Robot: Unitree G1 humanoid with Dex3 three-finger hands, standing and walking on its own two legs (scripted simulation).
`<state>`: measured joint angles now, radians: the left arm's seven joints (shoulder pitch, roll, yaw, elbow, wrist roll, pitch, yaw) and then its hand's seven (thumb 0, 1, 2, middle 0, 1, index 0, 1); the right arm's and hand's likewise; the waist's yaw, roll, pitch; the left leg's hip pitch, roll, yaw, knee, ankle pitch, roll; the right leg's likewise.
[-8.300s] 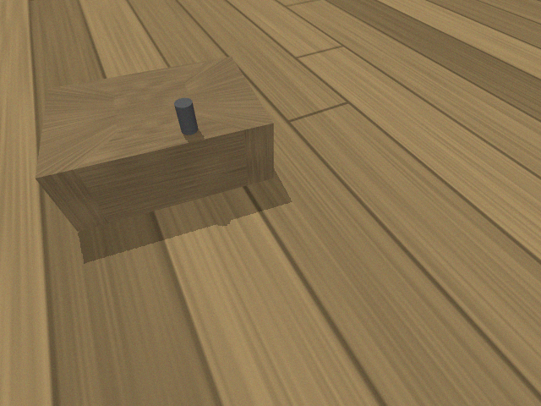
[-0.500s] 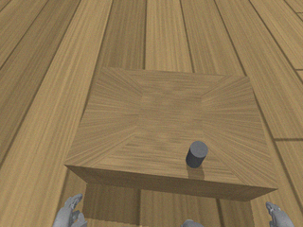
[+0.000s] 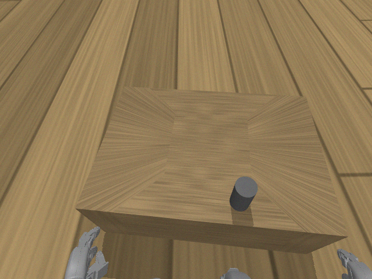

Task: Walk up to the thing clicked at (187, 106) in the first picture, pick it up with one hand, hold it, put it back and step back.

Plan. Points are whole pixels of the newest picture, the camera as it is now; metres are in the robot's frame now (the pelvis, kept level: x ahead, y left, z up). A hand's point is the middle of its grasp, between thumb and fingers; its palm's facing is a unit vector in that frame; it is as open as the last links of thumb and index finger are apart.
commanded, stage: go down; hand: right
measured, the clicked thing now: (242, 194) +0.42 -0.16 -0.30
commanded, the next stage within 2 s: approach in 1.90 s
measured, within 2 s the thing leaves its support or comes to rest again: neither
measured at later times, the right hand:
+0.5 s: hand (339, 271) +0.17 -0.29 -0.08, palm faces +0.10 +0.95 -0.30, open 17.5 cm
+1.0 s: hand (346, 204) +0.30 -0.33 -0.03, palm faces +0.11 +0.98 -0.16, open 17.7 cm
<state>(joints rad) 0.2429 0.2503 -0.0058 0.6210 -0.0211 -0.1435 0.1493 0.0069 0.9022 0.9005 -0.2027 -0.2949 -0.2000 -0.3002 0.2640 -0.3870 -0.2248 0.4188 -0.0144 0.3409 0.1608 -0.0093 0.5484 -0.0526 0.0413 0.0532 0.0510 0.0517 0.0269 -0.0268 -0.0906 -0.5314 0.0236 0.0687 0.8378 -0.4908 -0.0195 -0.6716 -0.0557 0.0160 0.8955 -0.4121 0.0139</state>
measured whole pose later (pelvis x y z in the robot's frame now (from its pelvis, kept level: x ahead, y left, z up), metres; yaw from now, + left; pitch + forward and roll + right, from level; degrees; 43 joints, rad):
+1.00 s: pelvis -0.03 +0.00 -0.02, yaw +1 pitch +14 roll +3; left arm 0.34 0.29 -0.01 0.68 0.00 -0.16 0.13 0.01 0.91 0.90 -0.20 -0.29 -0.20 -0.29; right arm -0.31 -0.62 -0.48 0.94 0.06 -0.04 0.42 -0.01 0.59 -0.04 0.04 0.05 0.05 0.05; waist 0.06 -0.01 -0.07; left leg -0.71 0.01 0.06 0.94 -0.48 -0.01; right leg -0.83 -0.07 0.01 0.98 -0.39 0.01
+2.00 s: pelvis -0.03 -0.01 -0.02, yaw +2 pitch +18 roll +4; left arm 0.33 0.31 -0.04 0.67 0.00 -0.09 0.06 0.00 0.93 0.89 -0.20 -0.30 -0.21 -0.29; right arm -0.55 -0.74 -0.55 1.17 0.06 -0.23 0.50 -0.02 0.59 -0.06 0.04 0.05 0.05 0.05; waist 0.09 0.01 -0.08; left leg -0.78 0.01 0.05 0.94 -0.47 -0.03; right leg -0.92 -0.07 0.02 1.01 -0.41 0.00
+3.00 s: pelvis -0.12 +0.00 -0.32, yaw +9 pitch +33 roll +6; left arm 0.16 0.26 -0.05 0.67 0.07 -0.02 -0.03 0.00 0.92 0.89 -0.20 -0.30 -0.21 -0.29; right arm -0.82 -0.57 -0.57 0.98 0.11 -0.45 0.35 -0.02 0.53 -0.04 0.06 0.03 0.06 0.03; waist 0.12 -0.01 -0.14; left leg -1.99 -0.03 0.07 2.12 -0.72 -0.01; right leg -2.13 -0.10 0.12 2.11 -0.57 0.01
